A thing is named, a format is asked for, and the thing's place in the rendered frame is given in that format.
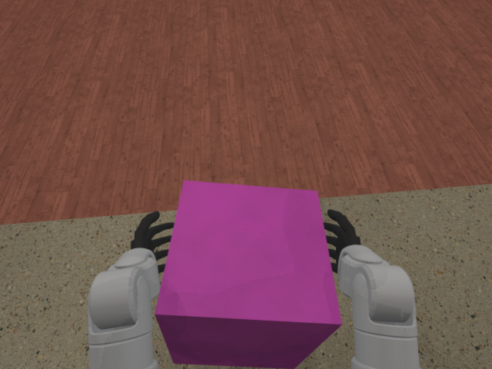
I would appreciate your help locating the carton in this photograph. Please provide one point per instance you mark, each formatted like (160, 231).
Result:
(248, 280)

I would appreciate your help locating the right robot hand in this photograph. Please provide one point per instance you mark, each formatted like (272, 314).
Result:
(346, 235)

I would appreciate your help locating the left robot forearm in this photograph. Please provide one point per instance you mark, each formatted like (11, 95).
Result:
(119, 313)

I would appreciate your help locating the right robot forearm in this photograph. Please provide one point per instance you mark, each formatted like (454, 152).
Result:
(384, 312)

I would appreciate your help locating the left robot hand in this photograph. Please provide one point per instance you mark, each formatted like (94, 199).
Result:
(144, 234)

